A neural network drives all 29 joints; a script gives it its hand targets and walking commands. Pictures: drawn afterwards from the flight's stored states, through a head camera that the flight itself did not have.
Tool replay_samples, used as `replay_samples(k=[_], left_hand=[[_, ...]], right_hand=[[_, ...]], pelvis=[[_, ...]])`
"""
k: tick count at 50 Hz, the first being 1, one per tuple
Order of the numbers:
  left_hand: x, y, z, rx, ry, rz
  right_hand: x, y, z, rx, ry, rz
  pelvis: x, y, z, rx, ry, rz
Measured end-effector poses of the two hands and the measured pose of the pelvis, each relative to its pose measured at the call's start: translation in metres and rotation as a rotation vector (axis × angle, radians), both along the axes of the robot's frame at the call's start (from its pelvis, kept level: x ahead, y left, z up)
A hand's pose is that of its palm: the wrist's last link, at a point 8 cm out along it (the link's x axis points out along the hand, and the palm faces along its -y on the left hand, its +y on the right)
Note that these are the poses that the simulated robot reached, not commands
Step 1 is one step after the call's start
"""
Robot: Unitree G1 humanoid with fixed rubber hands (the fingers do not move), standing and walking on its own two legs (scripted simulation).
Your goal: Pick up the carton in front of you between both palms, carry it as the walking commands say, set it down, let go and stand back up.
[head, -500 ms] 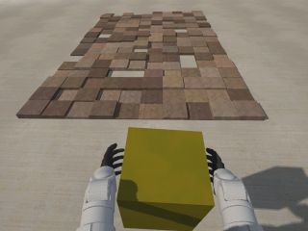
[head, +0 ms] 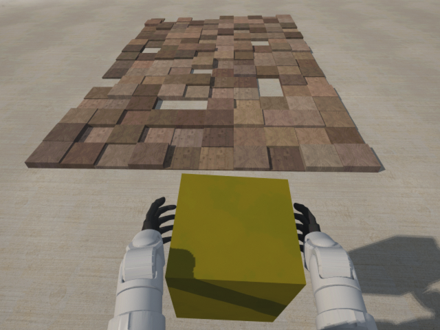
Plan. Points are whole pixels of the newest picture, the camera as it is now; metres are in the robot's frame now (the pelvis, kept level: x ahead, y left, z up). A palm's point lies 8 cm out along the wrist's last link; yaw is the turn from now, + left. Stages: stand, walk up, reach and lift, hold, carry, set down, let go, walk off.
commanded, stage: reach and lift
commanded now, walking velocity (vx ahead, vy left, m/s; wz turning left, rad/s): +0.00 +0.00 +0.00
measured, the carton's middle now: (229, 251) +0.30 +0.00 -0.03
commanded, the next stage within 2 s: hold in 0.40 s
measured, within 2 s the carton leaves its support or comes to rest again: neither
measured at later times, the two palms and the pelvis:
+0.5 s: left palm (150, 235) +0.29 +0.15 +0.05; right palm (313, 238) +0.28 -0.15 +0.04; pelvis +0.00 +0.00 +0.00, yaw +0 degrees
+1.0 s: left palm (150, 231) +0.29 +0.15 +0.06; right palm (315, 237) +0.28 -0.15 +0.05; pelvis -0.01 +0.00 +0.00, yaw +0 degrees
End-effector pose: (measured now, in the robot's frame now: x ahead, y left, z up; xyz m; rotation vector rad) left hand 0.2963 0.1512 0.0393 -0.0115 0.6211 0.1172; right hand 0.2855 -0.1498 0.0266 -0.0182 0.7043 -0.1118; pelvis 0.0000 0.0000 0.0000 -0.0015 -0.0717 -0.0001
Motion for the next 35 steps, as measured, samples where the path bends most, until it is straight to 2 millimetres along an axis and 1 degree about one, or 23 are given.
replay_samples(k=[3, 9, 14, 26, 30, 35], left_hand=[[0.000, 0.000, -0.002, 0.006, 0.011, -0.004], [-0.001, 0.000, 0.001, 0.030, 0.011, -0.015], [-0.003, 0.001, 0.001, 0.026, 0.018, -0.016], [-0.007, 0.001, 0.016, 0.005, -0.031, -0.002], [-0.009, 0.002, 0.024, -0.001, -0.048, 0.007], [-0.009, 0.003, 0.025, -0.004, -0.026, 0.013]], right_hand=[[0.000, 0.000, -0.001, -0.008, 0.011, 0.004], [-0.002, 0.001, -0.001, -0.009, 0.011, 0.011], [-0.005, 0.001, -0.001, -0.013, 0.017, 0.008], [-0.006, 0.001, 0.018, -0.012, -0.032, 0.005], [-0.007, 0.002, 0.025, -0.004, -0.049, 0.003], [-0.007, 0.002, 0.025, 0.014, -0.027, -0.006]], pelvis=[[0.003, 0.000, 0.001, 0.000, -0.001, 0.000], [0.008, 0.001, 0.003, 0.000, -0.001, -0.002], [0.008, 0.001, 0.004, 0.001, -0.008, -0.001], [0.001, 0.000, 0.003, 0.000, -0.027, -0.001], [-0.002, 0.000, 0.002, -0.001, -0.042, 0.000], [-0.005, 0.001, 0.002, -0.001, -0.056, 0.001]])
